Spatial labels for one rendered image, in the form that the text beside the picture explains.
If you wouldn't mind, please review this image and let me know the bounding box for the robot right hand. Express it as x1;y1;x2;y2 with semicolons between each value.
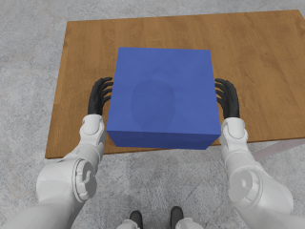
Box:
214;78;240;119

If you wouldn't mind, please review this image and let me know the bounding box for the right robot foot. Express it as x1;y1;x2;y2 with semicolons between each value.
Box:
170;206;184;229

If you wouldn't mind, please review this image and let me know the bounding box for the robot left hand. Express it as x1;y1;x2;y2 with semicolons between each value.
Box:
87;77;113;116

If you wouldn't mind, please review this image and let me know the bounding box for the left robot upper arm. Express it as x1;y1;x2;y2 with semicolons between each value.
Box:
0;158;97;229

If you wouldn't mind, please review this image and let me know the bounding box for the carton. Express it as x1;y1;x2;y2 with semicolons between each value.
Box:
106;47;222;150

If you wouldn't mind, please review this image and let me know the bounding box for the table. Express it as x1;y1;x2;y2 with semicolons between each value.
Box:
45;10;305;160

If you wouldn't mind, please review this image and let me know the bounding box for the right robot forearm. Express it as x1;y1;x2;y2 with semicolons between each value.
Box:
219;117;294;207

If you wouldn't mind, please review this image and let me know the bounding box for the robot left shin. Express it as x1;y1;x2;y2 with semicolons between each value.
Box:
122;219;138;226

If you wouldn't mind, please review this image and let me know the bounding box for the left robot forearm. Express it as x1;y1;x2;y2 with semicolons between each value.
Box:
36;114;107;199

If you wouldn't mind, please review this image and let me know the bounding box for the right robot upper arm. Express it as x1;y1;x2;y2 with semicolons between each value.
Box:
228;170;305;229

